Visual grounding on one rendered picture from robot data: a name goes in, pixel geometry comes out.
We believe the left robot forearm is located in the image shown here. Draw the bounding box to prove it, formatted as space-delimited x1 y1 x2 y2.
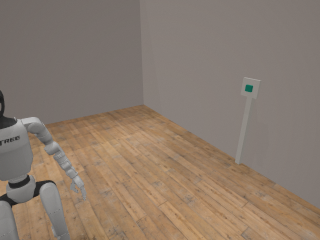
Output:
53 141 78 179

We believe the button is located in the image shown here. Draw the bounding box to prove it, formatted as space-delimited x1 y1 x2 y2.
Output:
245 84 253 92

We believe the panel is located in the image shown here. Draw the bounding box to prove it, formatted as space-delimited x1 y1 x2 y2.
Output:
235 77 262 165

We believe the left robot thigh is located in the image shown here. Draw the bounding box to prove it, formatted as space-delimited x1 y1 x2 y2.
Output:
35 180 67 238

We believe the humanoid robot head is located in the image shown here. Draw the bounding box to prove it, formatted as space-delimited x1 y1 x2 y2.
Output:
0 90 18 129

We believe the robot left upper arm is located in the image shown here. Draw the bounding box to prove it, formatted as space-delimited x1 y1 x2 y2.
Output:
21 117 60 155

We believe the left robot hand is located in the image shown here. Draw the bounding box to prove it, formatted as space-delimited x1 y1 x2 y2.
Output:
70 174 87 201

